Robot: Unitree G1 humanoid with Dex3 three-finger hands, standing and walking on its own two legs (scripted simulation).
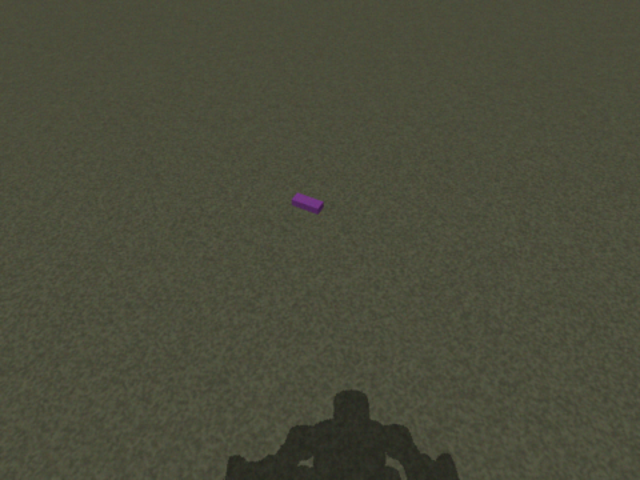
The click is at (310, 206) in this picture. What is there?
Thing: flat box
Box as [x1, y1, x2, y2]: [292, 193, 323, 213]
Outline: 292,198 293,205 315,213 318,213 323,207 322,201 297,193
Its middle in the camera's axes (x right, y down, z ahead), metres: -0.04 -0.17 +1.83
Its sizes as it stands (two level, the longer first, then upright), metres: 0.141 0.055 0.036
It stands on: the floor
